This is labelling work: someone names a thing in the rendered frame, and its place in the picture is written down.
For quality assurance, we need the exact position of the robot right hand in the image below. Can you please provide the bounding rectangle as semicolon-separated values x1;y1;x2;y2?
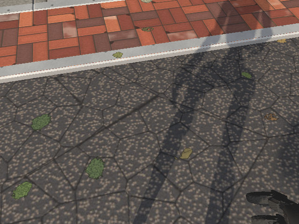
246;189;299;224

